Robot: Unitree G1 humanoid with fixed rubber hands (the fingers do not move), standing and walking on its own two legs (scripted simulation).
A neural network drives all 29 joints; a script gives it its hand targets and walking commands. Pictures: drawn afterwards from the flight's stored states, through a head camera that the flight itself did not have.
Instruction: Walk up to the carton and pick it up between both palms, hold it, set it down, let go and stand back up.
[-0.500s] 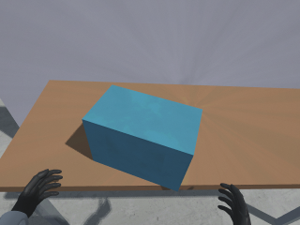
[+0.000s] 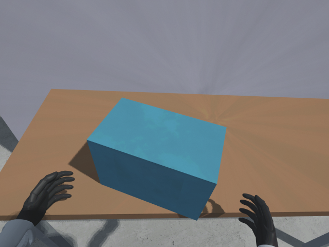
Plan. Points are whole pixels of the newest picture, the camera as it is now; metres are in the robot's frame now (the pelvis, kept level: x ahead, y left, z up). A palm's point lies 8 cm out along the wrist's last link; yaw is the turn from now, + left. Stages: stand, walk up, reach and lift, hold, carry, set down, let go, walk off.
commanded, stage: reach and lift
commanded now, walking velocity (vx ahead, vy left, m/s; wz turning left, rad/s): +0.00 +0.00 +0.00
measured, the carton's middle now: (158, 157) +0.37 +0.02 +0.02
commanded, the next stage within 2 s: none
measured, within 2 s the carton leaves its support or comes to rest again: neither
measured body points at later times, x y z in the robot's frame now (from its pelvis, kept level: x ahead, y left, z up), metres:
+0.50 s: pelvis +0.01 +0.00 +0.00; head +0.02 +0.02 +0.45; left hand +0.29 +0.26 +0.07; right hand +0.24 -0.20 +0.06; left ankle -0.01 +0.11 -0.74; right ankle -0.01 -0.13 -0.74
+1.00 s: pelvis -0.01 +0.00 +0.00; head +0.01 +0.02 +0.45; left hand +0.33 +0.25 +0.12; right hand +0.28 -0.20 +0.10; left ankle -0.01 +0.11 -0.74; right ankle -0.01 -0.13 -0.74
